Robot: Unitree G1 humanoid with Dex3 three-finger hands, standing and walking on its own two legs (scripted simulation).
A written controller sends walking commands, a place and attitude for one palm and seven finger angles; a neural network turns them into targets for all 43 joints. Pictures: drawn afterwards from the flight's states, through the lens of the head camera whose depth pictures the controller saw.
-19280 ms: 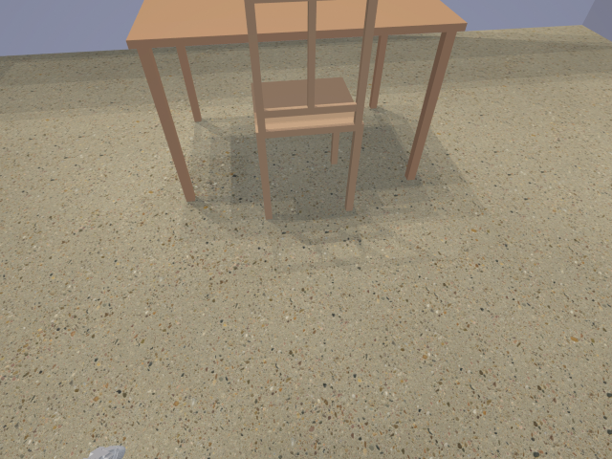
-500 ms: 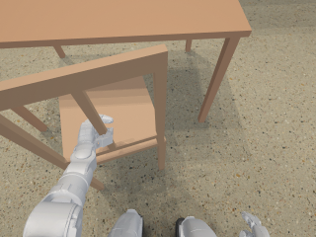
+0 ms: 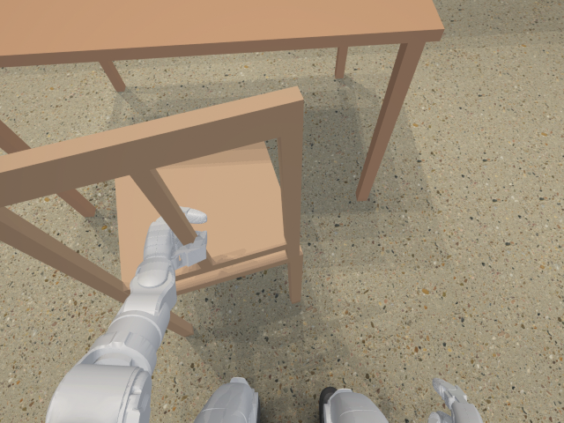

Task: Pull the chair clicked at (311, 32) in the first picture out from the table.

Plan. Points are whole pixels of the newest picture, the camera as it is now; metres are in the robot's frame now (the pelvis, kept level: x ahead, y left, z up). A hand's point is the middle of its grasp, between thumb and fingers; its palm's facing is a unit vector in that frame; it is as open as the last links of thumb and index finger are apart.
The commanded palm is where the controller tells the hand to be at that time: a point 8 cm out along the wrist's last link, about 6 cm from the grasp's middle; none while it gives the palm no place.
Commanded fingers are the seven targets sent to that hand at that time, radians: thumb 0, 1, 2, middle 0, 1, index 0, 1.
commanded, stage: step backward, pulling the chair out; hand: left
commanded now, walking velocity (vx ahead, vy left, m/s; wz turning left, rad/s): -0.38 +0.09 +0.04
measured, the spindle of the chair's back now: (181, 227) +0.40 +0.16 -0.04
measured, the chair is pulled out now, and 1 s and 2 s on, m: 0.27 0.48 0.61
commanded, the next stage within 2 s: stop walking, hand still on the chair in 1.06 s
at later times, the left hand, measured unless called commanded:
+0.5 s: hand (201, 309) +0.27 +0.13 -0.07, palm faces +0.03 -0.98 -0.18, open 5.5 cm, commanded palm +0.27 +0.17 -0.07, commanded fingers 0.00 0.90 0.90 -0.50 -1.45 -0.50 -1.45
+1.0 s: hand (199, 396) +0.16 +0.12 -0.06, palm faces +0.00 -0.98 -0.18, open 5.5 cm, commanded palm +0.15 +0.17 -0.06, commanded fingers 0.00 0.90 0.90 -0.50 -1.45 -0.50 -1.45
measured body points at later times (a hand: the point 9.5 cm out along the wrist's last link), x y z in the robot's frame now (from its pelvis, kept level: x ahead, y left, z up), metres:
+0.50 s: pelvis -0.10 +0.00 +0.00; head +0.00 -0.03 +0.44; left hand +0.27 +0.18 -0.05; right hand -0.01 -0.25 -0.15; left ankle -0.09 +0.15 -0.71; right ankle -0.05 -0.11 -0.73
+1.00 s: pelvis -0.21 +0.01 +0.00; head -0.12 -0.02 +0.44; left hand +0.15 +0.17 -0.05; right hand -0.12 -0.25 -0.15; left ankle -0.22 +0.16 -0.71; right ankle -0.12 -0.10 -0.73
